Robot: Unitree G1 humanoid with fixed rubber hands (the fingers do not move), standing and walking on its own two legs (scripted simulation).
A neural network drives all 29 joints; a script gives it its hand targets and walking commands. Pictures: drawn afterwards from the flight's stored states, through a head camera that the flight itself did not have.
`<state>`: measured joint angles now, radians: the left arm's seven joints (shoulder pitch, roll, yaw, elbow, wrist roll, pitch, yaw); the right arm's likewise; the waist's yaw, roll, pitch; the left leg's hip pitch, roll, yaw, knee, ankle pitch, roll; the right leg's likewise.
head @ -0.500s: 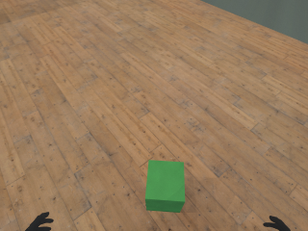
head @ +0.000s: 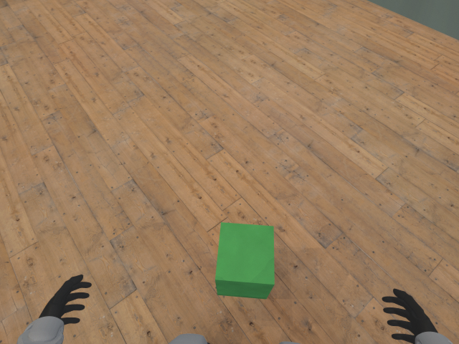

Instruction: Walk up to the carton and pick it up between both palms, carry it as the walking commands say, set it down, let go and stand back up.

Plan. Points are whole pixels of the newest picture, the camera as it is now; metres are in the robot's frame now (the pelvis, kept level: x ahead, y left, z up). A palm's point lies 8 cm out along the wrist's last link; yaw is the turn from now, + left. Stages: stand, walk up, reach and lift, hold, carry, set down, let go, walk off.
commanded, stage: reach and lift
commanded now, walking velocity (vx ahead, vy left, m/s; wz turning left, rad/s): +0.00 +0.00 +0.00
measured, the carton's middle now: (244, 262) +0.44 -0.02 -0.64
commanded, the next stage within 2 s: none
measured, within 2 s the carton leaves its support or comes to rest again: neither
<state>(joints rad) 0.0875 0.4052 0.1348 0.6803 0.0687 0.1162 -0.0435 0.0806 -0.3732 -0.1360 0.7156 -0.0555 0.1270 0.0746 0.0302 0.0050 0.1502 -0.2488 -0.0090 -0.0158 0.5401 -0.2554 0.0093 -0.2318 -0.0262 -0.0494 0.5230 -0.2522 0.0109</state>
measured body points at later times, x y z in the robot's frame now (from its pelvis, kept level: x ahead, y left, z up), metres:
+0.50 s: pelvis +0.00 -0.02 -0.04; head +0.12 -0.01 +0.39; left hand +0.25 +0.28 -0.13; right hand +0.26 -0.27 -0.13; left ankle +0.02 +0.11 -0.73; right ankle +0.02 -0.13 -0.73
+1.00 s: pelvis -0.06 +0.01 -0.09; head +0.17 +0.00 +0.29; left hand +0.39 +0.22 -0.18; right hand +0.36 -0.24 -0.18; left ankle +0.02 +0.11 -0.73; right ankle +0.02 -0.13 -0.73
